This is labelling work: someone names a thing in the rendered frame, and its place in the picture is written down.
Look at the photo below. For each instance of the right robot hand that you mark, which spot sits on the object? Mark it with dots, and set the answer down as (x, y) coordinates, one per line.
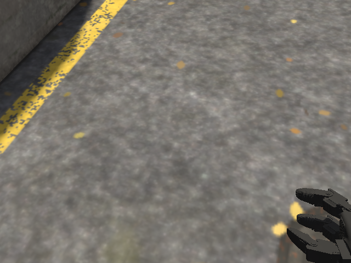
(338, 249)

